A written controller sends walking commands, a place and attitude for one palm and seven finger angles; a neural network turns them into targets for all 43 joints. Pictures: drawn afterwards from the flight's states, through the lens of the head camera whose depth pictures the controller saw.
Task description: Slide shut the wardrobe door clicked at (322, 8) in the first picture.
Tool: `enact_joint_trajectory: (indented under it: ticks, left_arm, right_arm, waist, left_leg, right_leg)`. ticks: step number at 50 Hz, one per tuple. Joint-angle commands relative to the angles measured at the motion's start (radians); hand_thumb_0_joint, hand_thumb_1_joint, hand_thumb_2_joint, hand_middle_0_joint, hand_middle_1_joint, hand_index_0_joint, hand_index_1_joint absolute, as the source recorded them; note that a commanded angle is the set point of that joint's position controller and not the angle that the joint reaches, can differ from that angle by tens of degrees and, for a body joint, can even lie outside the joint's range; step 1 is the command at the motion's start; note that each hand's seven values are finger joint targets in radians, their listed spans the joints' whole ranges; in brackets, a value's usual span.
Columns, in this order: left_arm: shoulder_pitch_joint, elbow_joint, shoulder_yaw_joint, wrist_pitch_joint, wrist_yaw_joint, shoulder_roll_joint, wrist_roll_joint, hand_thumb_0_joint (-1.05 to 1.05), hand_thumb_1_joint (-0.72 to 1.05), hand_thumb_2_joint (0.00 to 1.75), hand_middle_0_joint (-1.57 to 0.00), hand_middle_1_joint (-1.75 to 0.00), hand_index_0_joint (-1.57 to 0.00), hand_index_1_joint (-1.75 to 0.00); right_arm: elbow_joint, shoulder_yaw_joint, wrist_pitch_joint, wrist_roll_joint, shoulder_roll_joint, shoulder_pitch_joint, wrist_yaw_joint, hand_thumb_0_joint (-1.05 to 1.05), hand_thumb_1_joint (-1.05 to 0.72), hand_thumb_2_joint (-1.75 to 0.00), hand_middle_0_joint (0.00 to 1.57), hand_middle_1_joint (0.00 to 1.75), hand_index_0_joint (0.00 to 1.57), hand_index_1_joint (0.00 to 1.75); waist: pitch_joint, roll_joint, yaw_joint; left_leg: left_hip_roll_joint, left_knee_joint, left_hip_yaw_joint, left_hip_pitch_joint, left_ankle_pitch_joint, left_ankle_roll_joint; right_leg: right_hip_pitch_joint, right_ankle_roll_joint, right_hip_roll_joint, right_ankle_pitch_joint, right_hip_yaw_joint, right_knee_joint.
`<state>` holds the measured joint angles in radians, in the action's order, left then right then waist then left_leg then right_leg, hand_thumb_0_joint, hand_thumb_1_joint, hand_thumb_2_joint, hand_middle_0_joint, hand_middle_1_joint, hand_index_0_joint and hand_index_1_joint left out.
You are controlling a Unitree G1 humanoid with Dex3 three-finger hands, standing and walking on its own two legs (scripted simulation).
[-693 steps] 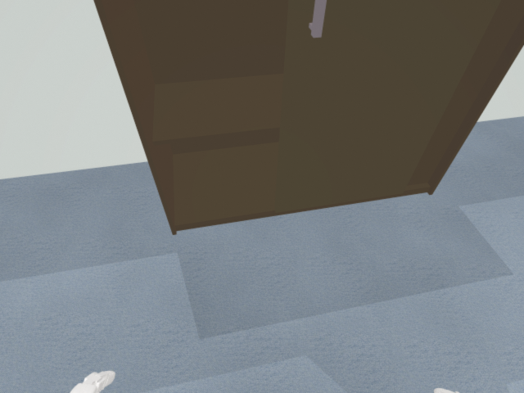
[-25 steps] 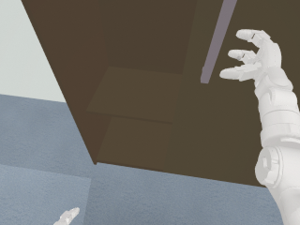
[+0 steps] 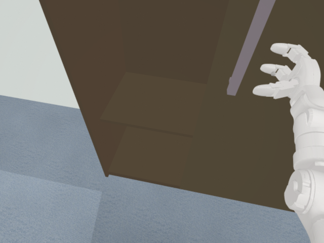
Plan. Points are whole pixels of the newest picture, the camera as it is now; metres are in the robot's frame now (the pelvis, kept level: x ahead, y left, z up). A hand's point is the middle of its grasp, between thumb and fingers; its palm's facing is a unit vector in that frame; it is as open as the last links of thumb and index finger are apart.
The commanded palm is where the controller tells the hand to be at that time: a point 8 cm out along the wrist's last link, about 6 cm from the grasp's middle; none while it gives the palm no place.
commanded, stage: move the hooked fingers beside the handle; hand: right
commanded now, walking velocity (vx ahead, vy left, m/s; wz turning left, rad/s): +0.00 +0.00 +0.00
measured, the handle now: (248, 42) +0.54 -0.12 +0.26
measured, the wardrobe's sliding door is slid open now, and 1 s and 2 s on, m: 0.48 0.48 0.48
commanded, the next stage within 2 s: feel for the door with the fingertips in 1.66 s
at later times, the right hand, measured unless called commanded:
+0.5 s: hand (267, 69) +0.49 -0.17 +0.22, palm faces +0.06 +1.00 +0.02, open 14.0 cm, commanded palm +0.46 -0.23 +0.22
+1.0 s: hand (277, 76) +0.46 -0.18 +0.23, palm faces +0.07 +1.00 +0.01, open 14.0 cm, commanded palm +0.44 -0.23 +0.22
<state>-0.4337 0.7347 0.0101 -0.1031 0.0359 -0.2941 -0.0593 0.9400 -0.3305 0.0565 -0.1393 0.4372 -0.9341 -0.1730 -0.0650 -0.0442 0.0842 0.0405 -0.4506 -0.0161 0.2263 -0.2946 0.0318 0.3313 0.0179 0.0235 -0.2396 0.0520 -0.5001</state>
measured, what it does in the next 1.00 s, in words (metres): stands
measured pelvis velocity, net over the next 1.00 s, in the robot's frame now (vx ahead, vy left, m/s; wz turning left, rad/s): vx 0.00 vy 0.00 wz -0.01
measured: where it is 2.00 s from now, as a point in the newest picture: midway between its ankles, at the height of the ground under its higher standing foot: outside the picture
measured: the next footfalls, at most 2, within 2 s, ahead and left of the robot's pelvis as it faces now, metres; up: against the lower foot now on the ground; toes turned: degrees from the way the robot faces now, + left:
none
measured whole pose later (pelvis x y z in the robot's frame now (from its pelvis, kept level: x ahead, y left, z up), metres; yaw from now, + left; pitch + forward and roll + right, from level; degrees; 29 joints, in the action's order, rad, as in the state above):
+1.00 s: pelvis +0.00 +0.00 +0.00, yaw -1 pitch +3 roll +1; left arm -0.35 0.70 0.02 -0.10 0.04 -0.28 -0.06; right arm 0.85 -0.31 0.09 -0.14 0.40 -0.90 -0.14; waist -0.06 -0.04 0.06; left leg 0.03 -0.46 -0.03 0.22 -0.30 0.03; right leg 0.33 0.02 0.02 -0.24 0.04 -0.51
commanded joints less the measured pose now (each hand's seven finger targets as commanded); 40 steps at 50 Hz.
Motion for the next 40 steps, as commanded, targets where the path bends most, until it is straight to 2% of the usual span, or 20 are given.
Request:
enact_joint_trajectory:
  ticks: [1, 2, 5, 7, 8, 9, 12, 14, 17, 18, 19, 21, 23, 27, 28, 31, 34, 35, 37, 40]
  left_arm:
    - [0.037, -0.114, -0.048, -0.045, 0.014, -0.135, 0.002, 0.00, 0.90, 0.90, -0.20, -0.30, -0.20, -0.30]
    - [0.037, -0.110, -0.046, -0.040, 0.015, -0.137, 0.004, 0.00, 0.90, 0.90, -0.20, -0.30, -0.20, -0.30]
    - [0.051, -0.111, -0.039, -0.041, 0.015, -0.127, 0.005, 0.00, 0.90, 0.90, -0.20, -0.30, -0.20, -0.30]
    - [0.050, -0.113, -0.036, -0.041, 0.017, -0.129, 0.006, 0.00, 0.90, 0.90, -0.20, -0.30, -0.20, -0.30]
    - [0.061, -0.114, -0.034, -0.045, 0.018, -0.123, 0.004, 0.00, 0.90, 0.90, -0.20, -0.30, -0.20, -0.30]
    - [0.057, -0.109, -0.035, -0.050, 0.019, -0.124, 0.004, 0.00, 0.90, 0.90, -0.20, -0.30, -0.20, -0.30]
    - [0.046, -0.094, -0.030, -0.055, 0.024, -0.130, 0.004, 0.00, 0.90, 0.90, -0.20, -0.30, -0.20, -0.30]
    - [0.039, -0.083, -0.029, -0.057, 0.025, -0.134, 0.006, 0.00, 0.90, 0.90, -0.20, -0.30, -0.20, -0.30]
    - [0.016, -0.078, -0.026, -0.049, 0.021, -0.141, 0.011, 0.00, 0.90, 0.90, -0.20, -0.30, -0.20, -0.30]
    - [0.018, -0.083, -0.026, -0.050, 0.018, -0.136, 0.011, 0.00, 0.90, 0.90, -0.20, -0.30, -0.20, -0.30]
    - [0.009, -0.087, -0.029, -0.048, 0.015, -0.135, 0.014, 0.00, 0.90, 0.90, -0.20, -0.30, -0.20, -0.30]
    - [-0.002, -0.090, -0.033, -0.049, 0.009, -0.135, 0.019, 0.00, 0.90, 0.90, -0.20, -0.30, -0.20, -0.30]
    - [-0.011, -0.100, -0.038, -0.047, 0.006, -0.139, 0.021, 0.00, 0.90, 0.90, -0.20, -0.30, -0.20, -0.30]
    - [-0.015, -0.113, -0.043, -0.042, 0.000, -0.145, 0.018, 0.00, 0.90, 0.90, -0.20, -0.30, -0.20, -0.30]
    - [-0.016, -0.117, -0.043, -0.039, 0.002, -0.140, 0.018, 0.00, 0.90, 0.90, -0.20, -0.30, -0.20, -0.30]
    - [-0.009, -0.121, -0.047, -0.040, -0.003, -0.133, 0.015, 0.00, 0.90, 0.90, -0.20, -0.30, -0.20, -0.30]
    - [0.002, -0.130, -0.051, -0.035, -0.004, -0.136, 0.011, 0.00, 0.90, 0.90, -0.20, -0.30, -0.20, -0.30]
    - [0.006, -0.128, -0.053, -0.034, -0.002, -0.137, 0.009, 0.00, 0.90, 0.90, -0.20, -0.30, -0.20, -0.30]
    - [0.010, -0.129, -0.053, -0.029, 0.002, -0.141, 0.008, 0.00, 0.90, 0.90, -0.20, -0.30, -0.20, -0.30]
    - [0.018, -0.130, -0.051, -0.022, 0.006, -0.137, 0.005, 0.00, 0.90, 0.90, -0.20, -0.30, -0.20, -0.30]
  right_arm:
    - [-0.249, -0.025, -0.051, -0.018, 0.212, -0.535, 0.021, 0.00, 0.50, -0.30, 0.30, 1.20, 0.30, 1.20]
    - [-0.251, -0.044, -0.054, -0.007, 0.251, -0.548, 0.034, 0.00, 0.50, -0.30, 0.30, 1.20, 0.30, 1.20]
    - [-0.246, -0.026, -0.065, 0.023, 0.251, -0.594, 0.057, 0.00, 0.50, -0.30, 0.30, 1.20, 0.30, 1.20]
    - [-0.251, -0.018, -0.079, 0.032, 0.263, -0.634, 0.062, 0.00, 0.50, -0.30, 0.30, 1.20, 0.30, 1.20]
    - [-0.255, 0.021, -0.084, 0.027, 0.214, -0.671, 0.058, 0.00, 0.50, -0.30, 0.30, 1.20, 0.30, 1.20]
    - [-0.241, 0.026, -0.087, 0.023, 0.203, -0.687, 0.053, 0.00, 0.50, -0.30, 0.30, 1.20, 0.30, 1.20]
    - [-0.140, 0.048, -0.080, 0.008, 0.171, -0.699, 0.037, 0.00, 0.50, -0.30, 0.30, 1.20, 0.30, 1.20]
    - [-0.077, 0.031, -0.074, 0.007, 0.185, -0.706, 0.034, 0.00, 0.50, -0.30, 0.30, 1.20, 0.30, 1.20]
    - [0.027, 0.006, -0.066, 0.019, 0.224, -0.679, 0.039, 0.00, 0.50, -0.30, 0.30, 1.20, 0.30, 1.20]
    - [0.006, 0.026, -0.075, 0.029, 0.206, -0.703, 0.038, 0.00, 0.50, -0.30, 0.30, 1.20, 0.30, 1.20]
    - [0.006, 0.009, -0.083, 0.037, 0.218, -0.687, 0.044, 0.00, 0.50, -0.30, 0.30, 1.20, 0.30, 1.20]
    - [-0.022, 0.002, -0.110, 0.039, 0.222, -0.700, 0.051, 0.00, 0.50, -0.30, 0.30, 1.20, 0.30, 1.20]
    - [-0.056, -0.036, -0.132, 0.029, 0.256, -0.675, 0.047, 0.00, 0.50, -0.30, 0.30, 1.20, 0.30, 1.20]
    - [-0.111, -0.061, -0.148, 0.027, 0.309, -0.654, 0.034, 0.00, 0.50, -0.30, 0.30, 1.20, 0.30, 1.20]
    - [-0.130, -0.078, -0.146, 0.038, 0.317, -0.635, 0.035, 0.00, 0.50, -0.30, 0.30, 1.20, 0.30, 1.20]
    - [-0.192, -0.040, -0.132, 0.048, 0.270, -0.610, 0.036, 0.00, 0.50, -0.30, 0.30, 1.20, 0.30, 1.20]
    - [-0.246, -0.057, -0.095, 0.020, 0.258, -0.538, 0.035, 0.00, 0.50, -0.30, 0.30, 1.20, 0.30, 1.20]
    - [-0.251, -0.046, -0.082, 0.012, 0.243, -0.535, 0.031, 0.00, 0.50, -0.30, 0.30, 1.20, 0.30, 1.20]
    - [-0.243, -0.060, -0.055, 0.002, 0.252, -0.490, 0.024, 0.00, 0.50, -0.30, 0.30, 1.20, 0.30, 1.20]
    - [-0.258, -0.052, -0.030, 0.011, 0.254, -0.480, 0.027, 0.00, 0.50, -0.30, 0.30, 1.20, 0.30, 1.20]
  waist:
    - [-0.263, 0.054, -0.005]
    - [-0.250, 0.054, -0.005]
    - [-0.257, -0.002, 0.001]
    - [-0.285, 0.010, 0.009]
    - [-0.296, -0.016, 0.024]
    - [-0.309, -0.021, 0.026]
    - [-0.284, 0.024, 0.041]
    - [-0.282, 0.019, 0.041]
    - [-0.244, 0.070, 0.036]
    - [-0.252, 0.033, 0.045]
    - [-0.275, 0.025, 0.034]
    - [-0.311, 0.015, 0.035]
    - [-0.375, 0.050, 0.021]
    - [-0.392, 0.047, -0.003]
    - [-0.389, 0.017, -0.004]
    - [-0.361, -0.060, -0.004]
    - [-0.375, -0.032, -0.020]
    - [-0.359, -0.019, -0.012]
    - [-0.328, 0.022, -0.019]
    - [-0.291, 0.029, -0.016]
  left_leg:
    - [-0.003, 0.053, 0.008, 0.032, 0.386, -0.014]
    - [-0.007, 0.054, 0.011, 0.029, 0.388, -0.016]
    - [-0.012, 0.051, 0.015, 0.055, 0.345, -0.014]
    - [-0.012, 0.047, 0.014, 0.053, 0.343, -0.012]
    - [-0.012, 0.046, 0.015, 0.065, 0.346, -0.014]
    - [-0.011, 0.045, 0.012, 0.073, 0.343, -0.012]
    - [-0.010, 0.051, 0.009, 0.093, 0.327, -0.013]
    - [-0.013, 0.046, 0.013, 0.097, 0.332, -0.014]
    - [-0.017, 0.042, 0.013, 0.093, 0.334, -0.015]
    - [-0.018, 0.034, 0.013, 0.101, 0.336, -0.015]
    - [-0.017, 0.026, 0.011, 0.099, 0.344, -0.012]
    - [-0.014, 0.019, 0.011, 0.099, 0.360, -0.012]
    - [-0.008, 0.008, 0.012, 0.057, 0.405, -0.012]
    - [-0.007, 0.005, 0.013, 0.015, 0.455, -0.011]
    - [-0.003, 0.000, 0.013, 0.017, 0.458, -0.010]
    - [0.003, 0.014, 0.004, 0.064, 0.413, -0.005]
    - [0.008, 0.019, -0.001, 0.033, 0.442, -0.003]
    - [0.009, 0.025, -0.002, 0.036, 0.437, -0.005]
    - [0.007, 0.029, -0.001, 0.016, 0.457, -0.006]
    - [0.003, 0.034, 0.000, 0.020, 0.431, -0.010]
  right_leg:
    - [-0.241, 0.046, -0.010, 0.259, -0.045, 0.014]
    - [-0.226, 0.049, -0.011, 0.254, -0.038, 0.008]
    - [-0.240, 0.045, -0.014, 0.225, -0.047, 0.010]
    - [-0.258, 0.045, -0.011, 0.236, -0.054, 0.004]
    - [-0.280, 0.042, -0.012, 0.236, -0.054, 0.002]
    - [-0.300, 0.039, -0.010, 0.244, -0.060, 0.000]
    - [-0.285, 0.039, -0.009, 0.226, -0.064, -0.004]
    - [-0.266, 0.037, -0.013, 0.222, -0.066, -0.003]
    - [-0.193, 0.040, -0.018, 0.207, -0.064, -0.004]
    - [-0.202, 0.038, -0.018, 0.212, -0.063, -0.006]
    - [-0.215, 0.035, -0.016, 0.234, -0.066, -0.011]
    - [-0.241, 0.033, -0.013, 0.268, -0.071, -0.018]
    - [-0.255, 0.035, -0.011, 0.311, -0.070, -0.023]
    - [-0.243, 0.039, -0.013, 0.348, -0.060, -0.025]
    - [-0.255, 0.038, -0.009, 0.357, -0.058, -0.023]
    - [-0.299, 0.031, -0.002, 0.366, -0.061, -0.019]
    - [-0.311, 0.031, 0.000, 0.402, -0.060, -0.016]
    - [-0.310, 0.032, 0.003, 0.392, -0.058, -0.011]
    - [-0.275, 0.039, 0.001, 0.384, -0.046, -0.011]
    - [-0.246, 0.041, -0.003, 0.337, -0.044, 0.003]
